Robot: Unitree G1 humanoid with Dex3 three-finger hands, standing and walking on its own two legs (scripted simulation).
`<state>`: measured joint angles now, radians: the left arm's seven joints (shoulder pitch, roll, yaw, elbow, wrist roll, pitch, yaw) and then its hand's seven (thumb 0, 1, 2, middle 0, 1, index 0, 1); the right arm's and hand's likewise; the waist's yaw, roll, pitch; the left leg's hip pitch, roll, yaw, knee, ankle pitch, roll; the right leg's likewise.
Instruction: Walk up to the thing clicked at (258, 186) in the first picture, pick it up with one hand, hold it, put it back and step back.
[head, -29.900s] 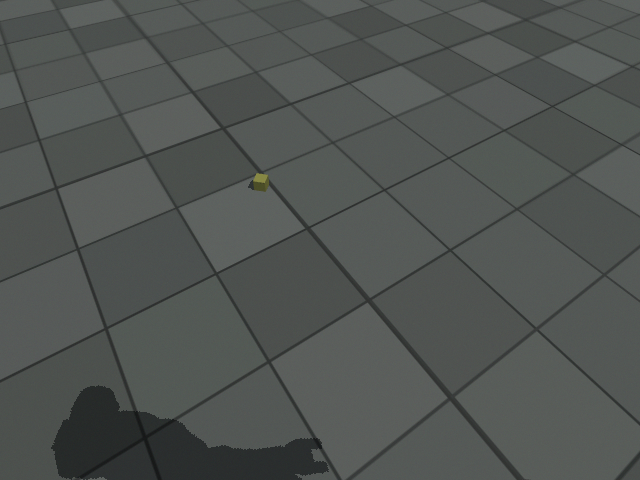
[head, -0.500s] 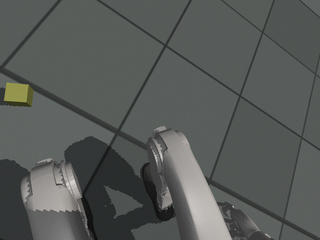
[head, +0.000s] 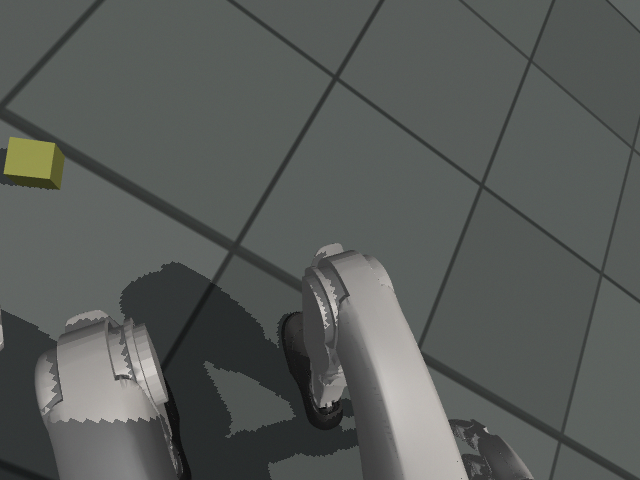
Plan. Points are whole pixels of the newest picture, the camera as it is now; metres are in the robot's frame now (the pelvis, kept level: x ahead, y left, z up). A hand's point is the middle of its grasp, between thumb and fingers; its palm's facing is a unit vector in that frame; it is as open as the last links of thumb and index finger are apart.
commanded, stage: home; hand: left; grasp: from above
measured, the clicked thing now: (36, 164) +0.55 +0.25 -0.31
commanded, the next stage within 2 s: none
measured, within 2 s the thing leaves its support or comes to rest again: neither
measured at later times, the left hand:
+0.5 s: hand out of the picture +0.47 +0.28 -0.04, palm faces -0.32 -0.39 -0.86, open 9.0 cm
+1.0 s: hand out of the picture +0.30 +0.22 +0.16, palm faces +0.01 -0.92 -0.40, open 7.4 cm
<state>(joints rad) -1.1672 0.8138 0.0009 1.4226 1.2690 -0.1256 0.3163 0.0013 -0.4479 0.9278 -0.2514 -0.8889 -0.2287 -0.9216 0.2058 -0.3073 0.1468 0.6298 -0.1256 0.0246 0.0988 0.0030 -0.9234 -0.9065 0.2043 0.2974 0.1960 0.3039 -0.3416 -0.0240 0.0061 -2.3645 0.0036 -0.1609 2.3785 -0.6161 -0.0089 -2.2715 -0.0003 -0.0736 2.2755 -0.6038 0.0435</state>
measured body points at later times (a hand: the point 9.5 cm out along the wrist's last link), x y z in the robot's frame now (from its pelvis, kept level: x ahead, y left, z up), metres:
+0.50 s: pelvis +0.01 +0.00 +0.07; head +0.23 +0.05 +0.46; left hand +0.48 +0.30 +0.01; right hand +0.08 -0.28 -0.04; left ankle +0.09 +0.13 -0.30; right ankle +0.12 -0.13 -0.30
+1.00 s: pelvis +0.04 +0.00 +0.27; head +0.14 +0.04 +0.70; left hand +0.30 +0.27 +0.19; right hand +0.25 -0.22 +0.18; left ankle +0.09 +0.13 -0.30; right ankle +0.12 -0.13 -0.30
